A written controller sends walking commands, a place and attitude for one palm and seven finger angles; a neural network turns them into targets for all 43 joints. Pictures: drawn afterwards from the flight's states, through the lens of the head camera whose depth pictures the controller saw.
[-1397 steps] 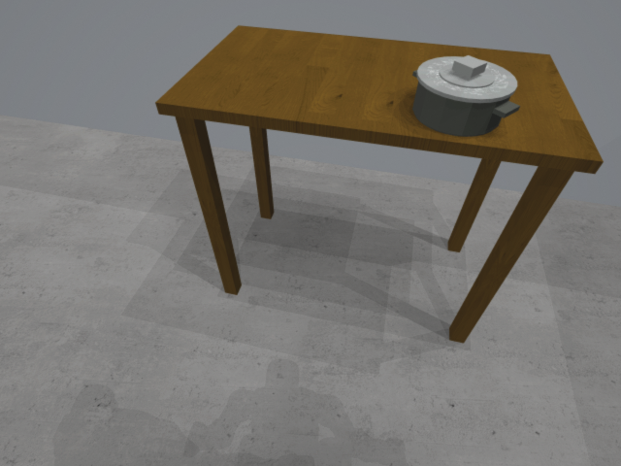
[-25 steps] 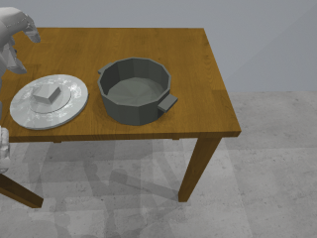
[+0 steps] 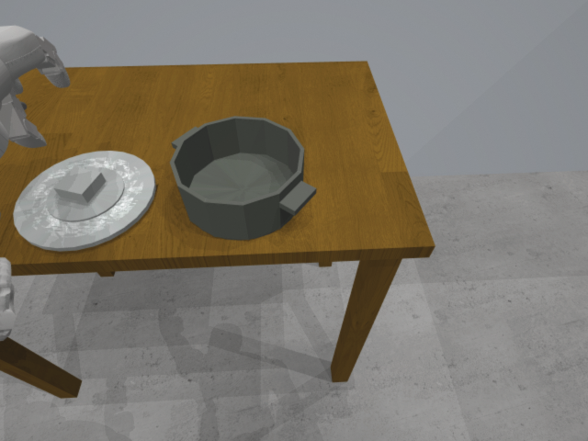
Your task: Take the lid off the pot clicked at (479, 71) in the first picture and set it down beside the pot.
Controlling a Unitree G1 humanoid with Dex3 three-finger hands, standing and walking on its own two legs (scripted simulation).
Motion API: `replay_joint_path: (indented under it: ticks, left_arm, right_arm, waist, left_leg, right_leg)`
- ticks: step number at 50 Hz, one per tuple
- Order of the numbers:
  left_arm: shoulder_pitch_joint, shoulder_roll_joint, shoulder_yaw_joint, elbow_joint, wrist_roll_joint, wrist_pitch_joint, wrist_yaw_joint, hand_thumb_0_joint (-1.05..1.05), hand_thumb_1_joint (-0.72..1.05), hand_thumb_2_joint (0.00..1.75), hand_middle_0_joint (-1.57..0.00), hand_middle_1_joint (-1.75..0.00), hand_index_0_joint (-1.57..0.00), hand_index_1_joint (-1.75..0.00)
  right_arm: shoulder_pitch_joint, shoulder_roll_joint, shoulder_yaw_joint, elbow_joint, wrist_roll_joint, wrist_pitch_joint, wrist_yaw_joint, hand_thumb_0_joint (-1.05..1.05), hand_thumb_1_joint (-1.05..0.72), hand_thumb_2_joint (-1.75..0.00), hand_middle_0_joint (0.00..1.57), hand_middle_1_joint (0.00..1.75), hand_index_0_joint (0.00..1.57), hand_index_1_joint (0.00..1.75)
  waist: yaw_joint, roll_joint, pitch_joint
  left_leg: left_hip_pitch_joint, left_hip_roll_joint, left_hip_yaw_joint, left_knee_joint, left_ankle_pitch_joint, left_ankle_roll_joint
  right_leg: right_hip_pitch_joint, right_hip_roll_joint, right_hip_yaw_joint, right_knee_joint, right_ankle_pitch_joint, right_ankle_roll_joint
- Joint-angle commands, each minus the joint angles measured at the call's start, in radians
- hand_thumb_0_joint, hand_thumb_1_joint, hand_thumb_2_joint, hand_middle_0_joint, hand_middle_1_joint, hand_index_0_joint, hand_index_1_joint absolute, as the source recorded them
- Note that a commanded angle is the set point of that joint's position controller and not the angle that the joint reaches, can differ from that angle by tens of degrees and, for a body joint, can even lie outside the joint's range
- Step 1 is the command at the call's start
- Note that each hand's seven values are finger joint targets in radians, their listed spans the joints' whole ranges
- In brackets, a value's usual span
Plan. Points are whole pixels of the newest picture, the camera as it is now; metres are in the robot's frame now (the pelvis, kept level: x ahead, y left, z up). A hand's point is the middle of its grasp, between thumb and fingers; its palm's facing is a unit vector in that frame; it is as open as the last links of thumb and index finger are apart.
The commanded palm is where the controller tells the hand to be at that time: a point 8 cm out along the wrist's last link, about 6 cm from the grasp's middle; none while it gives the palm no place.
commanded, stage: draw the hand back to the body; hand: left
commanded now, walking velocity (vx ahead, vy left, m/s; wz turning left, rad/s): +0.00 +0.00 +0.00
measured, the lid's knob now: (80, 184) +0.47 +0.32 +0.09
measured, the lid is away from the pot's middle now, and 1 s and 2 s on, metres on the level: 0.24 0.24 0.24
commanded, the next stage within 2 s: none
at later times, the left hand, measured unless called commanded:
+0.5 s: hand (62, 104) +0.40 +0.22 +0.27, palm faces +0.32 -0.86 -0.40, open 11.0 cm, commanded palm +0.34 +0.28 +0.29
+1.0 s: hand (30, 141) +0.33 +0.22 +0.28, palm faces +0.51 -0.83 -0.22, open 9.1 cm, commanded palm +0.27 +0.25 +0.28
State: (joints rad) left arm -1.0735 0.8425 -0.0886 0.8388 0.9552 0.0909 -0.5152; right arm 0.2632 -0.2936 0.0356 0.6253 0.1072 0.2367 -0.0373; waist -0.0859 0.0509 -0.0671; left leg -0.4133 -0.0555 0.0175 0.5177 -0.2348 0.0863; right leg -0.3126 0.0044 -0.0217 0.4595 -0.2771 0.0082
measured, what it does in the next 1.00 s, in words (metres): shifts its weight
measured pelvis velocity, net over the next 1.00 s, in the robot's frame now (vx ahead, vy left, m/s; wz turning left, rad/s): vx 0.01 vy -0.07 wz -0.02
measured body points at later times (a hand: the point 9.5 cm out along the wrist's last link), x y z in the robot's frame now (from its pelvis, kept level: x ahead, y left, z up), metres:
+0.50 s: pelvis +0.00 -0.03 +0.01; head +0.01 -0.03 +0.46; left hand +0.37 +0.27 +0.29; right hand +0.17 -0.25 -0.09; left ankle +0.01 +0.06 -0.74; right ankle -0.03 -0.13 -0.74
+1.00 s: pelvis +0.01 -0.07 +0.01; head +0.00 -0.09 +0.46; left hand +0.29 +0.26 +0.29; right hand +0.18 -0.32 -0.09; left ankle +0.01 +0.06 -0.74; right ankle -0.03 -0.13 -0.74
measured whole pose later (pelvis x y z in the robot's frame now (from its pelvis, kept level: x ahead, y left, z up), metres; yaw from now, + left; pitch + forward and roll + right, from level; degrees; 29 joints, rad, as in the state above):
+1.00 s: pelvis +0.01 -0.07 +0.01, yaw -1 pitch -3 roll +0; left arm -0.26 0.50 0.44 0.03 -0.11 -0.06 0.07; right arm 0.16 -0.29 0.03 0.68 0.05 -0.01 -0.07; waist 0.03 0.05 0.01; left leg -0.14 0.02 0.01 0.41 -0.23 -0.01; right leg -0.05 0.08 -0.02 0.36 -0.27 -0.08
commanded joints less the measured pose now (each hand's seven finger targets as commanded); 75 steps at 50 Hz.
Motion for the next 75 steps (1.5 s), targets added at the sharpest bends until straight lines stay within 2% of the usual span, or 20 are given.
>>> replay_joint_path:
  ticks: [1, 7, 13, 14, 15, 16, 17, 18, 20, 22, 23, 27, 34, 43, 49, 53, 60, 63, 70, 75]
  left_arm:
    - [-0.432, 0.31, 0.128, -0.301, -0.014, 0.018, 0.036, 0.0, -0.15, 0.94, -0.51, -0.55, -0.51, -0.55]
    - [-0.332, 0.333, 0.17, -0.322, -0.034, 0.032, 0.033, 0.0, -0.15, 0.94, -0.51, -0.55, -0.51, -0.55]
    - [-0.256, 0.212, 0.093, -0.478, -0.074, 0.049, 0.031, 0.0, -0.15, 0.94, -0.51, -0.55, -0.51, -0.55]
    - [-0.242, 0.277, 0.153, -0.487, -0.063, 0.054, 0.035, 0.0, -0.15, 0.94, -0.51, -0.55, -0.51, -0.55]
    - [-0.332, 0.048, 0.366, -0.602, -0.698, -0.084, 0.23, 0.0, -0.15, 0.94, -0.51, -0.55, -0.51, -0.55]
    - [-0.159, 0.044, 0.345, -0.529, -0.746, -0.12, 0.325, 0.0, -0.15, 0.94, -0.51, -0.55, -0.51, -0.55]
    - [-0.078, -0.03, 0.307, -0.519, -0.764, -0.127, 0.369, 0.0, -0.15, 0.94, -0.51, -0.55, -0.51, -0.55]
    - [-0.032, -0.054, 0.338, -0.537, -0.866, -0.142, 0.4, 0.0, -0.15, 0.94, -0.51, -0.55, -0.51, -0.55]
    - [-0.018, 0.022, 0.434, -0.624, -0.931, -0.165, 0.476, 0.0, -0.15, 0.94, -0.51, -0.55, -0.51, -0.55]
    - [-0.036, 0.067, 0.506, -0.748, -0.969, -0.189, 0.525, 0.0, -0.1, 0.94, -0.49, -0.54, -0.49, -0.54]
    - [-0.013, 0.1, 0.548, -0.756, -0.979, -0.198, 0.546, 0.0, -0.07, 0.93, -0.48, -0.54, -0.48, -0.54]
    - [0.111, 0.008, 0.539, -0.814, -1.008, -0.211, 0.577, 0.0, 0.03, 0.93, -0.45, -0.51, -0.45, -0.51]
    - [0.374, -0.023, 0.588, -0.867, -1.048, -0.201, 0.581, 0.0, 0.22, 0.92, -0.4, -0.47, -0.4, -0.47]
    - [0.414, -0.03, 0.607, -1.035, -1.057, -0.212, 0.594, 0.0, 0.45, 0.92, -0.33, -0.41, -0.33, -0.41]
    - [0.542, -0.053, 0.62, -0.981, -1.073, -0.2, 0.597, 0.0, 0.61, 0.91, -0.28, -0.37, -0.28, -0.37]
    - [0.558, -0.064, 0.629, -1.148, -1.08, -0.229, 0.598, 0.0, 0.72, 0.91, -0.25, -0.34, -0.25, -0.34]
    - [0.691, -0.111, 0.637, -1.123, -1.093, -0.211, 0.594, 0.0, 0.9, 0.9, -0.2, -0.3, -0.2, -0.3]
    - [0.703, -0.169, 0.592, -1.237, -1.096, -0.226, 0.587, 0.0, 0.9, 0.9, -0.2, -0.3, -0.2, -0.3]
    - [0.832, -0.148, 0.662, -1.293, -1.1, -0.238, 0.606, 0.0, 0.9, 0.9, -0.2, -0.3, -0.2, -0.3]
    - [0.921, -0.24, 0.58, -1.36, -1.101, -0.24, 0.59, 0.0, 0.9, 0.9, -0.2, -0.3, -0.2, -0.3]
  right_arm:
    - [-0.079, -0.149, -0.046, -0.143, 0.002, -0.034, -0.006, 0.0, -0.9, -0.9, 0.2, 0.3, 0.2, 0.3]
    - [-0.119, -0.145, -0.036, -0.155, 0.002, -0.033, -0.014, 0.0, -0.9, -0.9, 0.2, 0.3, 0.2, 0.3]
    - [-0.164, -0.136, -0.038, -0.168, 0.002, -0.046, -0.007, 0.0, -0.9, -0.9, 0.2, 0.3, 0.2, 0.3]
    - [-0.165, -0.133, -0.034, -0.165, 0.001, -0.044, -0.006, 0.0, -0.9, -0.9, 0.2, 0.3, 0.2, 0.3]
    - [-0.006, -0.065, -0.036, -0.237, -0.008, -0.121, -0.017, 0.0, -0.9, -0.9, 0.2, 0.3, 0.2, 0.3]
    - [-0.064, -0.099, -0.014, -0.21, -0.019, -0.145, -0.03, 0.0, -0.9, -0.9, 0.2, 0.3, 0.2, 0.3]
    - [-0.089, -0.092, -0.011, -0.206, -0.019, -0.152, -0.034, 0.0, -0.9, -0.9, 0.2, 0.3, 0.2, 0.3]
    - [-0.101, -0.11, -0.017, -0.208, -0.019, -0.164, -0.042, 0.0, -0.9, -0.9, 0.2, 0.3, 0.2, 0.3]
    - [-0.112, -0.117, -0.015, -0.189, -0.03, -0.184, -0.049, 0.0, -0.9, -0.9, 0.2, 0.3, 0.2, 0.3]
    - [-0.13, -0.113, -0.011, -0.179, -0.042, -0.206, -0.048, 0.0, -0.9, -0.9, 0.2, 0.3, 0.2, 0.3]
    - [-0.138, -0.117, -0.009, -0.161, -0.052, -0.212, -0.05, 0.0, -0.9, -0.9, 0.2, 0.3, 0.2, 0.3]
    - [-0.163, -0.092, -0.006, -0.147, -0.058, -0.251, -0.041, 0.0, -0.9, -0.9, 0.2, 0.3, 0.2, 0.3]
    - [-0.183, -0.104, -0.026, -0.124, -0.061, -0.272, -0.023, 0.0, -0.9, -0.9, 0.2, 0.3, 0.2, 0.3]
    - [-0.221, -0.099, -0.033, -0.107, -0.056, -0.301, -0.034, 0.0, -0.9, -0.9, 0.2, 0.3, 0.2, 0.3]
    - [-0.232, -0.096, -0.037, -0.095, -0.059, -0.305, -0.037, 0.0, -0.9, -0.9, 0.2, 0.3, 0.2, 0.3]
    - [-0.263, -0.08, -0.032, -0.112, -0.062, -0.322, -0.035, 0.0, -0.9, -0.9, 0.2, 0.3, 0.2, 0.3]
    - [-0.264, -0.069, -0.033, -0.103, -0.07, -0.32, -0.036, 0.0, -0.9, -0.9, 0.2, 0.3, 0.2, 0.3]
    - [-0.285, -0.058, -0.03, -0.112, -0.07, -0.332, -0.035, 0.0, -0.9, -0.9, 0.2, 0.3, 0.2, 0.3]
    - [-0.286, -0.053, -0.035, -0.099, -0.084, -0.348, -0.042, 0.0, -0.9, -0.9, 0.2, 0.3, 0.2, 0.3]
    - [-0.297, -0.045, -0.033, -0.106, -0.085, -0.354, -0.036, 0.0, -0.9, -0.9, 0.2, 0.3, 0.2, 0.3]
  waist:
    - [0.032, 0.063, -0.371]
    - [0.047, 0.026, -0.34]
    - [0.036, 0.09, -0.323]
    - [0.051, 0.06, -0.348]
    - [0.018, 0.048, -0.252]
    - [0.044, 0.011, -0.247]
    - [0.046, -0.006, -0.206]
    - [0.048, -0.027, -0.208]
    - [0.07, -0.046, -0.231]
    - [0.083, 0.03, -0.259]
    - [0.09, 0.057, -0.226]
    - [0.097, 0.148, -0.186]
    - [0.109, -0.023, -0.155]
    - [0.111, 0.027, -0.189]
    - [0.116, -0.037, -0.088]
    - [0.13, 0.029, -0.138]
    - [0.132, -0.049, -0.073]
    - [0.131, 0.023, -0.079]
    - [0.147, -0.031, -0.07]
    - [0.141, 0.024, -0.02]
  left_leg:
    - [0.355, 0.035, -0.089, -0.01, 0.49, -0.002]
    - [0.303, 0.024, -0.07, -0.028, 0.368, 0.0]
    - [0.388, 0.032, -0.094, -0.01, 0.456, -0.004]
    - [0.373, 0.032, -0.092, -0.018, 0.423, -0.006]
    - [0.511, 0.1, -0.096, -0.055, 0.283, -0.035]
    - [0.544, 0.119, -0.147, -0.089, 0.24, -0.04]
    - [0.528, 0.128, -0.167, -0.12, 0.197, -0.046]
    - [0.517, 0.128, -0.154, -0.133, 0.141, -0.041]
    - [0.483, 0.119, -0.112, -0.132, 0.2, -0.035]
    - [0.486, 0.11, -0.089, -0.129, 0.278, -0.048]
    - [0.463, 0.108, -0.074, -0.125, 0.268, -0.048]
    - [0.439, 0.1, -0.045, -0.134, 0.31, -0.058]
    - [0.381, 0.084, 0.014, -0.103, 0.361, -0.033]
    - [0.415, 0.057, 0.028, -0.084, 0.333, -0.024]
    - [0.385, 0.058, 0.026, -0.1, 0.232, -0.022]
    - [0.428, 0.057, 0.02, -0.107, 0.261, -0.022]
    - [0.398, 0.058, 0.023, -0.121, 0.228, -0.022]
    - [0.438, 0.058, 0.022, -0.124, 0.231, -0.021]
    - [0.433, 0.063, 0.012, -0.14, 0.229, -0.021]
    - [0.435, 0.067, 0.009, -0.154, 0.208, -0.027]
  right_leg:
    - [0.018, 0.045, -0.019, -0.031, 0.248, -0.058]
    - [0.071, 0.035, -0.014, -0.039, 0.239, -0.057]
    - [0.002, 0.036, -0.021, -0.047, 0.231, -0.062]
    - [0.033, 0.035, -0.017, -0.044, 0.22, -0.059]
    - [-0.052, 0.032, -0.036, -0.075, 0.15, -0.08]
    - [-0.034, 0.035, -0.018, -0.077, 0.105, -0.084]
    - [-0.041, 0.037, -0.021, -0.082, 0.074, -0.082]
    - [-0.013, 0.035, -0.014, -0.097, 0.07, -0.08]
    - [0.08, 0.027, 0.001, -0.101, 0.158, -0.071]
    - [0.138, 0.025, 0.0, -0.106, 0.205, -0.071]
    - [0.149, 0.022, 0.005, -0.111, 0.213, -0.072]
    - [0.188, 0.024, 0.005, -0.126, 0.26, -0.068]
    - [0.256, 0.012, 0.016, -0.124, 0.463, -0.04]
    - [0.283, -0.015, 0.041, -0.115, 0.581, -0.013]
    - [0.232, -0.016, 0.047, -0.147, 0.471, -0.007]
    - [0.256, -0.011, 0.046, -0.143, 0.467, -0.017]
    - [0.243, -0.011, 0.047, -0.163, 0.435, -0.012]
    - [0.228, -0.006, 0.044, -0.174, 0.398, -0.021]
    - [0.235, 0.0, 0.039, -0.182, 0.357, -0.027]
    - [0.21, 0.001, 0.034, -0.196, 0.305, -0.032]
